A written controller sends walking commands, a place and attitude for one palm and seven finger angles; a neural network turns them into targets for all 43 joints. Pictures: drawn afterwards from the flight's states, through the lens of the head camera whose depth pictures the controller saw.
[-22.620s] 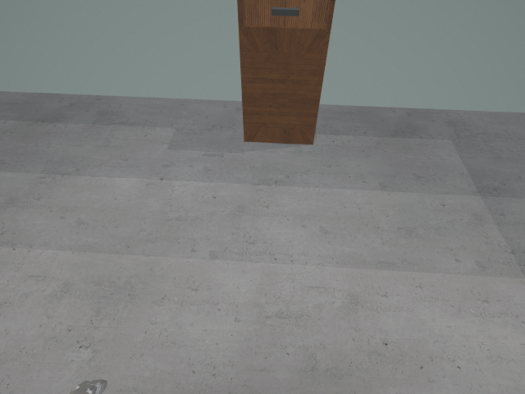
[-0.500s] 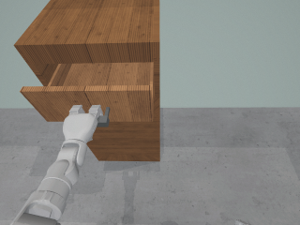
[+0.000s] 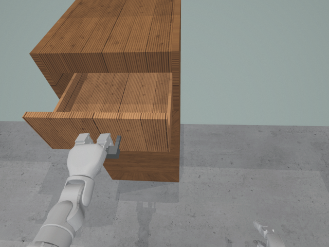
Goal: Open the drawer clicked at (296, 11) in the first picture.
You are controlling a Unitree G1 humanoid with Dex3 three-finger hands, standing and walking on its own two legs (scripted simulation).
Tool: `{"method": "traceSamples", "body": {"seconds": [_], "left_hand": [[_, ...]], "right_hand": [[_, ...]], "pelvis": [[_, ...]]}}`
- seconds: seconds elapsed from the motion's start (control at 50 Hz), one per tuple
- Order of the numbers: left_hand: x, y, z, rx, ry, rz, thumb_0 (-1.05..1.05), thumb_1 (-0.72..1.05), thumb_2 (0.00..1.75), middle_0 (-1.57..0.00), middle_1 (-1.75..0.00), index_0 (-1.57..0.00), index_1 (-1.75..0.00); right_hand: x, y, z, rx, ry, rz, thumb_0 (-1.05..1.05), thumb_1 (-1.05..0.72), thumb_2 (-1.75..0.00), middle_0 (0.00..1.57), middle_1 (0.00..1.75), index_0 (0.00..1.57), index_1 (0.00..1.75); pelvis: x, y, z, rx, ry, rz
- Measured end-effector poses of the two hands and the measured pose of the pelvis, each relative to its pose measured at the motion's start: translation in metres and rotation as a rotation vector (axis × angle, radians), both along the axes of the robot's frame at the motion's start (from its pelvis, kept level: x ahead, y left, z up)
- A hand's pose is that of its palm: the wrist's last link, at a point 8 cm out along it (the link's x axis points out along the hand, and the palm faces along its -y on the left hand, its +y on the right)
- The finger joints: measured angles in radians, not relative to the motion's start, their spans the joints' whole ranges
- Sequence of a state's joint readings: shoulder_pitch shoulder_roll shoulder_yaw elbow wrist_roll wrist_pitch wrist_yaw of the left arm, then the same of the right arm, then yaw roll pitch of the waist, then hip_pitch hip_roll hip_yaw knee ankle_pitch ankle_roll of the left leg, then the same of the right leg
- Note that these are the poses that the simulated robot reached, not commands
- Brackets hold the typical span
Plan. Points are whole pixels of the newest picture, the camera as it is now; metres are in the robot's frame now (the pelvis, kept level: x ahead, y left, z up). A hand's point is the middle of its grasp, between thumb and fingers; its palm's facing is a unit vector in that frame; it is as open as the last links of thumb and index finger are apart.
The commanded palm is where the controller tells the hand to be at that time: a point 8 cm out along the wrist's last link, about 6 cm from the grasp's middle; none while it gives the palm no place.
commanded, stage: pull the drawer open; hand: left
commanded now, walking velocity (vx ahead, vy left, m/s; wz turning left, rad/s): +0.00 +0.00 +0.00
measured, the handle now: (98, 145) +0.37 +0.22 +0.01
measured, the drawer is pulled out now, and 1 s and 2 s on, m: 0.18 0.29 0.30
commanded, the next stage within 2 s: open the thumb to release the handle in 1.26 s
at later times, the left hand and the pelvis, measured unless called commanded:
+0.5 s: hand (90, 185) +0.26 +0.21 -0.01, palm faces -0.01 -0.09 -1.00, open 5.9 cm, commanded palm +0.23 +0.22 +0.05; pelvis +0.00 +0.00 +0.00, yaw -1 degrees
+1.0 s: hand (83, 210) +0.20 +0.21 +0.00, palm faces -0.01 -0.10 -1.00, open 5.9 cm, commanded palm +0.17 +0.22 +0.05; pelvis +0.00 -0.01 -0.01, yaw -1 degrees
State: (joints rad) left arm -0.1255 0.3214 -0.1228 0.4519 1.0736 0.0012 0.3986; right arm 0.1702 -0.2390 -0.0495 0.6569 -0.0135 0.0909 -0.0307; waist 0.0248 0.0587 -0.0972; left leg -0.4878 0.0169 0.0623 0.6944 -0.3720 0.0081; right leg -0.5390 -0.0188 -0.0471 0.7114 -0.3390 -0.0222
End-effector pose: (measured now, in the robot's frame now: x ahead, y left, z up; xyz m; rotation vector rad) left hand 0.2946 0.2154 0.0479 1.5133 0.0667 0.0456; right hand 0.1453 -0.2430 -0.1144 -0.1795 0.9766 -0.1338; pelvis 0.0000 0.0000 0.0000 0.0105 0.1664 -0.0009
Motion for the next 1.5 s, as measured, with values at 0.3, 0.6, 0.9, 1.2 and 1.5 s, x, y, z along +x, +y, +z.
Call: {"method": "traceSamples", "body": {"seconds": [0.3,0.6,0.9,1.2,1.5], "left_hand": [[-0.03,0.0,0.0,-0.012,-0.004,0.01,0.03,0.67,0.8,-0.29,-1.35,-0.42,-1.35],[-0.067,-0.001,0.0,-0.025,-0.007,0.021,0.04,0.66,0.8,-0.29,-1.35,-0.42,-1.35],[-0.098,-0.001,0.002,-0.039,0.002,0.042,0.04,0.65,0.78,-0.29,-1.35,-0.42,-1.35],[-0.122,-0.002,0.002,-0.041,-0.005,0.055,0.04,0.65,0.76,-0.29,-1.35,-0.42,-1.35],[-0.12,0.001,0.001,-0.025,-0.039,0.036,0.02,0.63,0.75,-0.33,-1.33,-0.4,-1.33]], "right_hand": [[0.016,0.004,0.004,0.007,-0.047,0.032,0.01,-0.9,-0.9,0.21,0.3,0.2,0.3],[0.034,0.007,0.009,0.008,-0.091,0.065,0.01,-0.9,-0.9,0.21,0.3,0.2,0.3],[0.05,0.016,0.013,0.029,-0.139,0.106,0.01,-0.9,-0.9,0.21,0.3,0.2,0.3],[0.052,0.016,0.006,0.038,-0.144,0.131,0.01,-0.9,-0.9,0.21,0.3,0.2,0.3],[0.045,0.004,-0.006,0.002,-0.096,0.116,0.01,-0.9,-0.9,0.2,0.3,0.2,0.3]], "pelvis": [[0.001,-0.002,0.0,0.003,-0.015,-0.005],[0.003,-0.004,-0.002,0.005,-0.025,-0.01],[0.004,-0.007,-0.005,0.009,-0.029,-0.015],[0.003,-0.009,-0.013,0.011,-0.015,-0.021],[0.006,-0.007,-0.02,0.007,0.014,-0.017]]}}
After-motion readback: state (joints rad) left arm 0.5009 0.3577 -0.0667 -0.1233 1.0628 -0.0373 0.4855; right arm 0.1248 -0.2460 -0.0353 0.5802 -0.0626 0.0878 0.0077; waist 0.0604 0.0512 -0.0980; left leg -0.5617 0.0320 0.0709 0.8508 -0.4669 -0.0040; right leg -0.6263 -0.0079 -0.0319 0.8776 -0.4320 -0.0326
